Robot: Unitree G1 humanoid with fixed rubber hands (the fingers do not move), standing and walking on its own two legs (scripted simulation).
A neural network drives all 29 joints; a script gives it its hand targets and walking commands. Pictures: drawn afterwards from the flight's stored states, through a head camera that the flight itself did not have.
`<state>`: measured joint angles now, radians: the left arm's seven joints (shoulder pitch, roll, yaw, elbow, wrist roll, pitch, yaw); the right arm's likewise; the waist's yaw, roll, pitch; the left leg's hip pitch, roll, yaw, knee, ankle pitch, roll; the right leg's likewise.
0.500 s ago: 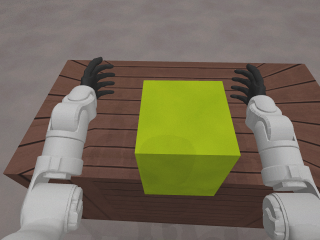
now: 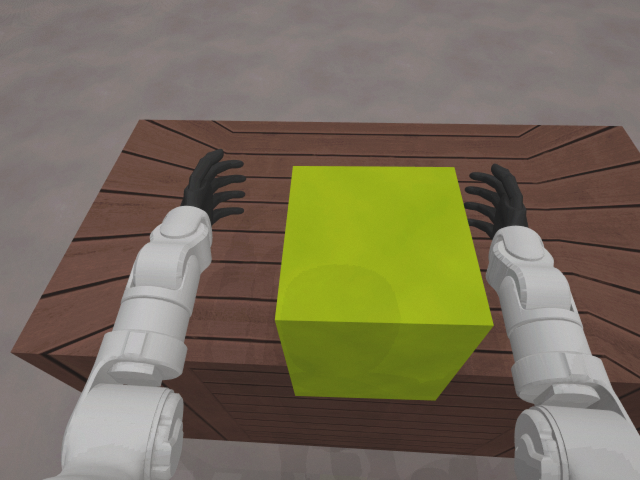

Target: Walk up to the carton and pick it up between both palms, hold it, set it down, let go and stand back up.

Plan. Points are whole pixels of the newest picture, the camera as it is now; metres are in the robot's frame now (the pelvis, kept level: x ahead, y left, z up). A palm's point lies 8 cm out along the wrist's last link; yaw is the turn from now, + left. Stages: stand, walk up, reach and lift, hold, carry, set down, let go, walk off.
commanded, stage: reach and lift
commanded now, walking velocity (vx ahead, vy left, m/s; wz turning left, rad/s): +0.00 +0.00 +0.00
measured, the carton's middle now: (368, 290) +0.37 -0.06 +0.01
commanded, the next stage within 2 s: none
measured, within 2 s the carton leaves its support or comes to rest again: neither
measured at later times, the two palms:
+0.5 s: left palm (226, 249) +0.44 +0.13 +0.03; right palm (478, 269) +0.39 -0.21 +0.02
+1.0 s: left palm (241, 253) +0.43 +0.11 +0.02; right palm (474, 272) +0.38 -0.20 +0.01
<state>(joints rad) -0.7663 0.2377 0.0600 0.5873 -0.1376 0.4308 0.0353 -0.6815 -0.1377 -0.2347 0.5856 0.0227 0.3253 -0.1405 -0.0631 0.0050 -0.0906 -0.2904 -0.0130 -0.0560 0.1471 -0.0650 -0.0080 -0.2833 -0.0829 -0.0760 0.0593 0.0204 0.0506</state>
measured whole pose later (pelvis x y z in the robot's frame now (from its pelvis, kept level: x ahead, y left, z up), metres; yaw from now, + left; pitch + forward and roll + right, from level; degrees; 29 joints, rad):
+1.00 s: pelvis +0.00 +0.00 -0.01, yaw -2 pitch +20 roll +0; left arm -0.76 0.12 0.06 1.11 -0.05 -0.18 0.05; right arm -0.64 -0.07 -0.21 0.96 -0.06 -0.18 -0.11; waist -0.06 0.02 -0.19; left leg -0.48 -0.01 -0.03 0.25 -0.11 0.00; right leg -0.48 -0.08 -0.04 0.14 0.00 0.06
